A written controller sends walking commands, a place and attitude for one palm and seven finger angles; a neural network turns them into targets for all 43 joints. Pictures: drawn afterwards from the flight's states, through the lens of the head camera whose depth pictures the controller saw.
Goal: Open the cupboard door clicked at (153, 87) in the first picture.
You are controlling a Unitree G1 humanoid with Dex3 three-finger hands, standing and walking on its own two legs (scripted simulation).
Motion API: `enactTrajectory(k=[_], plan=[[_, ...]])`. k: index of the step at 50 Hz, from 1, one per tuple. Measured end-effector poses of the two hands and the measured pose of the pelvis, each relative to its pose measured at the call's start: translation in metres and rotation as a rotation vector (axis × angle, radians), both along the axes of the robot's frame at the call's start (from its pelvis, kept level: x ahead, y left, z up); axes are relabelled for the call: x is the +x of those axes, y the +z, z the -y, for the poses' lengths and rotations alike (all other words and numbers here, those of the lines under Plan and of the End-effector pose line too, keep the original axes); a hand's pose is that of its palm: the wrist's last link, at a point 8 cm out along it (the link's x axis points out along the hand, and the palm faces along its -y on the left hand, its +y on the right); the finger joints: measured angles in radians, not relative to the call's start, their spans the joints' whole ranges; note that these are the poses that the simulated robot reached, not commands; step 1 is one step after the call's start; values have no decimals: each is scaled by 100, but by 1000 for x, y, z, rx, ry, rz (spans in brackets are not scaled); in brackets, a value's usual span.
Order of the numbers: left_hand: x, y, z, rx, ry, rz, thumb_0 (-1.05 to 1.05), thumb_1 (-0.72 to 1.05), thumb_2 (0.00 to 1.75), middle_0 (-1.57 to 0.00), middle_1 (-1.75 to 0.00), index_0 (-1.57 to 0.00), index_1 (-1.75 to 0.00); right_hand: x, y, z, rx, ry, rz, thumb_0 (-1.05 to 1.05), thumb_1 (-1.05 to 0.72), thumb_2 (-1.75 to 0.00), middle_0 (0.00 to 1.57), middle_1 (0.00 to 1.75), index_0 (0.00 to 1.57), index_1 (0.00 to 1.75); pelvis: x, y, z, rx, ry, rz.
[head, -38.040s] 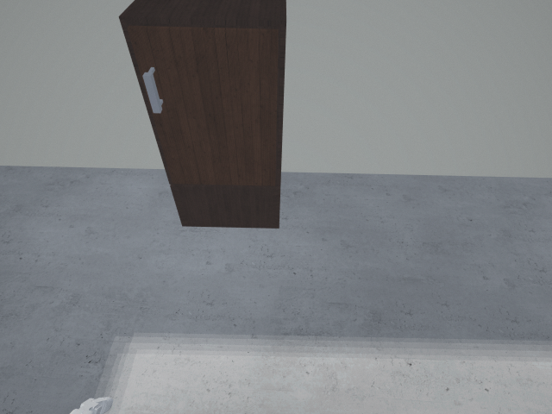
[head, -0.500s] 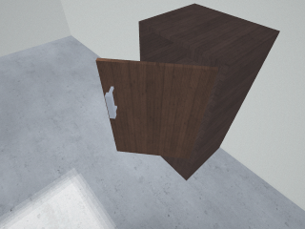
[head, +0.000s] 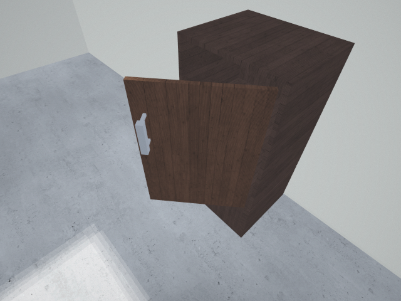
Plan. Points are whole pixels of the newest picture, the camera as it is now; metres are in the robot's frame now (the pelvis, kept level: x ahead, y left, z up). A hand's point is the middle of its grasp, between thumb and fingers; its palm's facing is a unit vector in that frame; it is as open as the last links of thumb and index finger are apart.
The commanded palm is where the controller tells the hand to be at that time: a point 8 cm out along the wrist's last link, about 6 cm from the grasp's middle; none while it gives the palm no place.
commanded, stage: come to a stop and stand still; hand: left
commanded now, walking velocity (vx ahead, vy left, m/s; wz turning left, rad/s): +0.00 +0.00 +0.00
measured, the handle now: (144, 133) +0.59 +0.21 -0.04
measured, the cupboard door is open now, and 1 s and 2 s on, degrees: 41 41 41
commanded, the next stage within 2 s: look again from close up in 0.58 s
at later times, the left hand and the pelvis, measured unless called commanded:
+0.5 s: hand out of the picture -0.09 +0.17 -0.17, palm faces +0.06 -0.98 -0.17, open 7.4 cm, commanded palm none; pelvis -0.04 +0.01 +0.01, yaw +1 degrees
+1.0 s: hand out of the picture -0.05 +0.16 -0.17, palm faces +0.08 -0.99 -0.15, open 7.4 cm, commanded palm none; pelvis -0.03 +0.01 +0.01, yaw +1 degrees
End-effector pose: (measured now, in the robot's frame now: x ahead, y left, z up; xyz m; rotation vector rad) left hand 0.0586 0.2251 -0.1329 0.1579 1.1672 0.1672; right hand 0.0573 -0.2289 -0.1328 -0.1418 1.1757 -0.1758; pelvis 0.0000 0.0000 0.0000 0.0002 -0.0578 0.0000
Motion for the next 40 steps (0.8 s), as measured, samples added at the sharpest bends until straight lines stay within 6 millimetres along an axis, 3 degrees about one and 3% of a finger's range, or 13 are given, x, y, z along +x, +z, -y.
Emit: enactTrajectory(k=[6,14,20,29,40], plan=[[-26,2,-4,-4,-2,-17,0,92,90,-20,-30,-20,-30,-37,2,-2,4,-2,-52,0,-92,-90,20,29,19,30,-18,4,-3,-4,1,3],[-87,-2,-6,-14,22,-143,1,91,90,-20,-30,-20,-30,-92,-3,-10,27,-21,-172,1,-91,-90,20,29,19,30,-33,6,-7,-3,7,-4],[-129,-4,0,-35,51,-238,1,91,90,-20,-30,-20,-30,-119,-6,-17,42,-33,-237,1,-90,-90,20,29,19,30,-39,7,-10,-3,11,-7],[-157,-7,14,-74,82,-295,1,91,90,-20,-30,-20,-30,-126,-8,-27,56,-31,-254,1,-90,-90,20,29,19,30,-42,6,-13,-4,19,-16],[-143,-9,21,-92,86,-261,1,91,90,-20,-30,-20,-30,-104,-10,-35,67,-19,-206,0,-90,-90,20,29,19,30,-38,5,-15,-1,20,-27]])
